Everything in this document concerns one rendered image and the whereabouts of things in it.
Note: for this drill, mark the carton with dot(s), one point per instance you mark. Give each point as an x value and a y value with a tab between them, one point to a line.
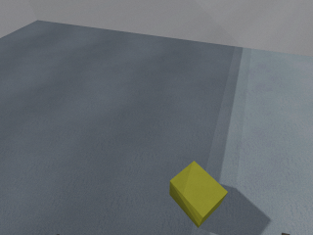
196	193

